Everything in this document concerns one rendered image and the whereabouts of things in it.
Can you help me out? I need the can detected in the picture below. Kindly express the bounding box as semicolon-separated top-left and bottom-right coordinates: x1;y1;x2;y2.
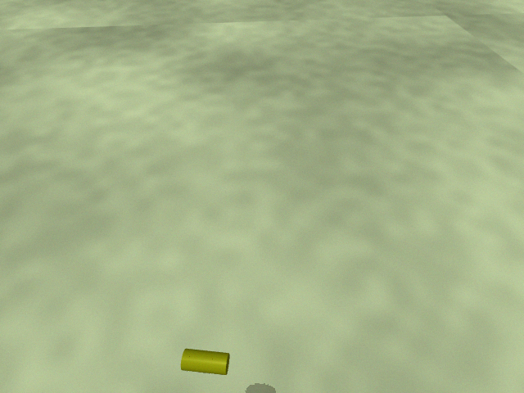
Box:
181;349;229;375

